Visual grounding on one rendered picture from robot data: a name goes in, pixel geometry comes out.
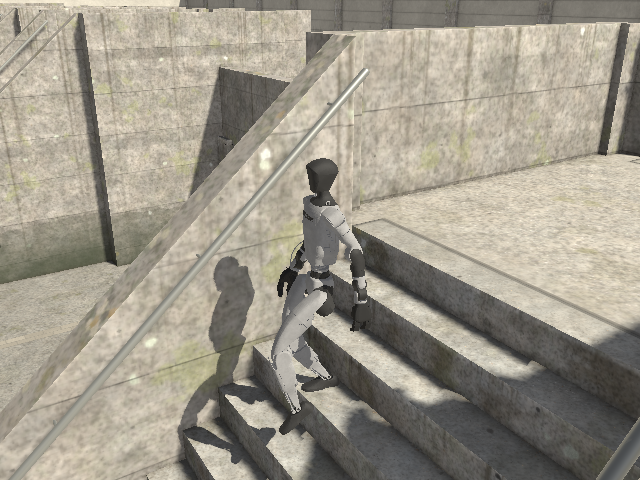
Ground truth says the right robot thigh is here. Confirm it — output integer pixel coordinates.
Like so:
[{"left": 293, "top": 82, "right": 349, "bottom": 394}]
[{"left": 282, "top": 274, "right": 309, "bottom": 352}]

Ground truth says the left robot hand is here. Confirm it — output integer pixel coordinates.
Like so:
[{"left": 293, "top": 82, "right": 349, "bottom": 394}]
[{"left": 350, "top": 303, "right": 372, "bottom": 332}]

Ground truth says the right robot forearm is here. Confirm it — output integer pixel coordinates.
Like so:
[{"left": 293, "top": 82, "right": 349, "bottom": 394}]
[{"left": 289, "top": 240, "right": 307, "bottom": 272}]

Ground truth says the left robot forearm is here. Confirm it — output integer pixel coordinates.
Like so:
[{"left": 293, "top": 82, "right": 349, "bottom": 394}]
[{"left": 350, "top": 249, "right": 367, "bottom": 304}]

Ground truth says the robot left shin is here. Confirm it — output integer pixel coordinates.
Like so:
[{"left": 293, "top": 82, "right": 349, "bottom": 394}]
[{"left": 268, "top": 350, "right": 301, "bottom": 414}]

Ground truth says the robot right upper arm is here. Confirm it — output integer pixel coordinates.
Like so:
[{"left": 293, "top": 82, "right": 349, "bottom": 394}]
[{"left": 303, "top": 194, "right": 317, "bottom": 206}]

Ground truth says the right robot hand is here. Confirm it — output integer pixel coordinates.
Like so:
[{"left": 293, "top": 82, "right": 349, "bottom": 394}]
[{"left": 277, "top": 267, "right": 298, "bottom": 297}]

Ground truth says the robot left upper arm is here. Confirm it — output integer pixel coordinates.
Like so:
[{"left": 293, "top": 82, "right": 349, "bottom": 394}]
[{"left": 321, "top": 207, "right": 363, "bottom": 262}]

